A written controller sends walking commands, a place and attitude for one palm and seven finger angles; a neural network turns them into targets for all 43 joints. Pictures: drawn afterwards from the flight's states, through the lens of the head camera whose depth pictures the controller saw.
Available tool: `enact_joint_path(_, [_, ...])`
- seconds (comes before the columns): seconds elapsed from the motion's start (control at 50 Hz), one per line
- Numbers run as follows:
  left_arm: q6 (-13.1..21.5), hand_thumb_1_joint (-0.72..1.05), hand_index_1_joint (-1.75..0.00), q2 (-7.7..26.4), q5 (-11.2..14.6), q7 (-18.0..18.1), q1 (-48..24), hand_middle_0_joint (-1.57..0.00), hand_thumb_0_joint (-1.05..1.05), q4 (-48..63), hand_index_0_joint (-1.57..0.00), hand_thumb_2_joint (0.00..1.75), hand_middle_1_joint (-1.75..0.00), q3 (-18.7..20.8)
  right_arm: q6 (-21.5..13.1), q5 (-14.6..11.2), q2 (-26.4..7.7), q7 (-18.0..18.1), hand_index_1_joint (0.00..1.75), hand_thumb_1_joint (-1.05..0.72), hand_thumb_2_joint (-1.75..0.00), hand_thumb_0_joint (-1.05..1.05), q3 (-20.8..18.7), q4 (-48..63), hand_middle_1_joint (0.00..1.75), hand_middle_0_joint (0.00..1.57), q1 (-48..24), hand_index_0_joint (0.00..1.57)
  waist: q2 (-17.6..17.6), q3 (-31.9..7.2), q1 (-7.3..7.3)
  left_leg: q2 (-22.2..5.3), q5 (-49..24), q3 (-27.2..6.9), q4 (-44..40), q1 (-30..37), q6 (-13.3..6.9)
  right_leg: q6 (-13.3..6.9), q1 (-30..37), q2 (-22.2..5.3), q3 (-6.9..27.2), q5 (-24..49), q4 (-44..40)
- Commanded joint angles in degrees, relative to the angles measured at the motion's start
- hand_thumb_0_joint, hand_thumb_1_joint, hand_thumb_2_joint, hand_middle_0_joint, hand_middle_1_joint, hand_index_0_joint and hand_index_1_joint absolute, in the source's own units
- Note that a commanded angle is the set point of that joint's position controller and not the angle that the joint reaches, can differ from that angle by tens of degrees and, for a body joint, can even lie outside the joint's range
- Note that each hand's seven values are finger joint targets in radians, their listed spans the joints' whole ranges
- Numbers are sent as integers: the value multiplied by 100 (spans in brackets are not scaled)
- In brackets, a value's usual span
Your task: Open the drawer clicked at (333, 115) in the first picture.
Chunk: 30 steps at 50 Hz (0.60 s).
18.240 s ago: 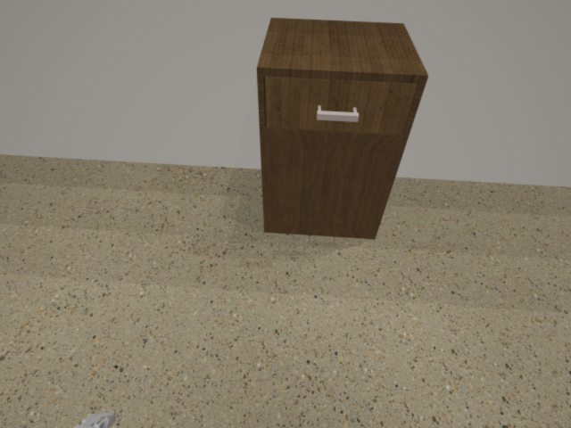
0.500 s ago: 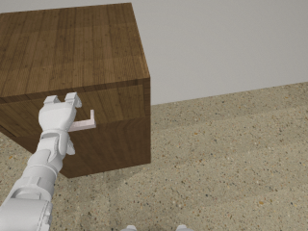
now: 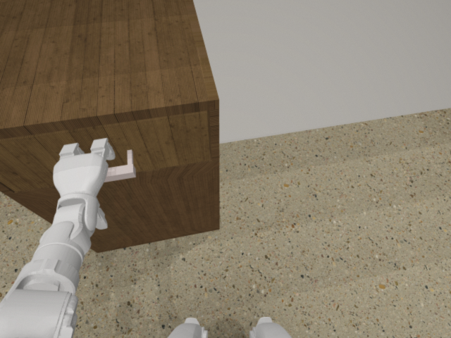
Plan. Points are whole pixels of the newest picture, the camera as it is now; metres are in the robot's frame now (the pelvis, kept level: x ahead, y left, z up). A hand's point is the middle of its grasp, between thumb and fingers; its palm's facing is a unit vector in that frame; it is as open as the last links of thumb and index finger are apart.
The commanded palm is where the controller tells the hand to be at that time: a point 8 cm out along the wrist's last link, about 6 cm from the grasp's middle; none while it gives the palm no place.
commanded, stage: lower the fingers behind the handle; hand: left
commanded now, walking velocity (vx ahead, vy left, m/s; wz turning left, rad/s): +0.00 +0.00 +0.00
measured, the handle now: (102, 167) +0.45 +0.27 -0.05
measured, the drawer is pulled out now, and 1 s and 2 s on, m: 0.00 0.00 0.00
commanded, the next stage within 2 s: close the thumb around the handle in 1.02 s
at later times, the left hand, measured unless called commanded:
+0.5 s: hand (100, 192) +0.40 +0.27 -0.07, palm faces -0.08 -0.04 -1.00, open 13.8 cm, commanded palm +0.39 +0.26 -0.01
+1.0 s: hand (101, 192) +0.41 +0.27 -0.07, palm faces -0.06 -0.04 -1.00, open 13.8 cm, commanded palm +0.39 +0.27 -0.02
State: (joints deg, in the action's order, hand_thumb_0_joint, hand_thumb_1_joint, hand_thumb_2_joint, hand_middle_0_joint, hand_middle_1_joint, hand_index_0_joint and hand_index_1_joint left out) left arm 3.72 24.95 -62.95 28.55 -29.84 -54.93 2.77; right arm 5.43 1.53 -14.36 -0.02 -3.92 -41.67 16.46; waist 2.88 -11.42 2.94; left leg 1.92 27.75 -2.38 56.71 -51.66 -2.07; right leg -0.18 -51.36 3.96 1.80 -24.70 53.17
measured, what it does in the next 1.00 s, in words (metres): stands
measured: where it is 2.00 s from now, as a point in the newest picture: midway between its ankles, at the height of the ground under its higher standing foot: outside the picture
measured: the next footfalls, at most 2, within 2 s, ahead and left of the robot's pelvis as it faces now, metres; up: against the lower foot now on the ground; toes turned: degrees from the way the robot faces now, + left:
none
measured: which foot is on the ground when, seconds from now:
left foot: down 0.00-1.00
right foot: down 0.00-1.00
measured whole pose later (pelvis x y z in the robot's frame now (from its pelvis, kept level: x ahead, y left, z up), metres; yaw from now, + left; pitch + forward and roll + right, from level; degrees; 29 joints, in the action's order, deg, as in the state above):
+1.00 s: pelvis -0.02 -0.01 -0.03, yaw +0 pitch +27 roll -3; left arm 3.7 27.8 -62.9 29.1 -34.6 -59.5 4.6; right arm 4.0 1.9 -14.3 0.1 -2.0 -41.5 15.0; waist 2.7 -12.0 4.7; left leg 1.5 29.7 -2.5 65.5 -62.3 -1.6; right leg -0.4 -62.1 4.6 1.1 -26.5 61.9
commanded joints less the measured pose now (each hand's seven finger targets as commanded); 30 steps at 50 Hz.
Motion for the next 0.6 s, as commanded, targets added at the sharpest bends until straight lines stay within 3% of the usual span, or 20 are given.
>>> enact_joint_path(0.0, [-33,-50,-120,1555,-63,383,-2071,-30,0,1109,-30,30,-120,452,-98,45,-884,55,30,-90,-90,0,-265,337,30,20,531,20,233,-2325,49,-118,-2778,62,-438,1672,42,-241,930,-37,-310,2073,-288])
enact_joint_path(0.06, [-100,-50,-120,1627,-85,458,-2035,-30,0,1069,-30,30,-120,532,-82,61,-892,50,30,-90,-90,0,-255,312,30,20,501,20,316,-2387,34,-123,-2797,47,-373,1673,58,-241,836,-37,-327,2029,-204])
enact_joint_path(0.12, [-208,-50,-120,1443,-80,478,-2087,-30,0,830,-30,30,-120,355,-115,69,-885,43,30,-90,-90,0,-242,289,30,20,492,20,318,-2201,104,-110,-2521,81,-335,1484,39,-238,710,-32,-325,1853,-216])
enact_joint_path(0.14, [-221,-50,-120,1551,-48,464,-2123,-30,0,883,-30,30,-120,449,-119,74,-903,32,30,-90,-90,0,-231,284,30,20,484,20,333,-2293,78,-119,-2600,50,-335,1525,52,-250,734,-32,-341,1882,-175])
enact_joint_path(0.2, [-289,-50,-120,1539,-25,379,-2168,-30,0,649,-30,30,-120,346,-135,40,-902,55,30,-90,-90,0,-219,280,30,20,525,20,158,-2305,146,-101,-2376,73,-293,1335,21,-209,758,-37,-314,1827,-190])
enact_joint_path(0.26, [-238,-50,-120,1511,-12,292,-2194,-30,0,623,-30,30,-120,300,-160,39,-901,73,30,-90,-90,0,-222,280,30,20,539,20,222,-2386,162,-106,-2399,67,-229,1348,13,-210,676,-41,-299,1855,-133])
enact_joint_path(0.28, [-222,-50,-120,1470,26,270,-2023,-30,0,581,-30,30,-120,316,-163,49,-899,67,30,-90,-90,0,-215,288,30,20,567,20,204,-2368,96,-94,-2423,96,-201,1299,4,-218,738,-39,-295,1906,-112])
enact_joint_path(0.34, [-118,-50,-120,1688,59,222,-1921,-30,0,554,-30,30,-120,507,-166,65,-912,80,30,-90,-90,0,-186,284,30,20,535,20,41,-2358,79,-81,-2306,112,-101,992,-29,-208,831,-56,-238,1998,-42])
enact_joint_path(0.42, [29,-50,-120,1690,-83,315,-2027,-30,0,516,-30,30,-120,470,-193,69,-908,80,30,-90,-90,0,-184,277,30,20,514,20,86,-2193,132,-84,-2040,110,36,741,-45,-211,490,-45,-239,1725,66])
enact_joint_path(0.5, [145,-50,-120,1734,-117,481,-2066,-30,0,769,-30,30,-120,588,-217,109,-907,49,30,-90,-90,0,-221,266,30,20,543,20,316,-2611,77,-96,-2325,82,201,913,-2,-224,350,-36,-271,1843,272])
enact_joint_path(0.58, [69,-50,-120,1669,-69,559,-2171,-30,0,635,-30,30,-120,526,-227,117,-924,25,30,-90,-90,0,-226,203,30,20,569,20,304,-2555,173,-91,-2189,83,317,716,-5,-199,211,-39,-267,1767,344])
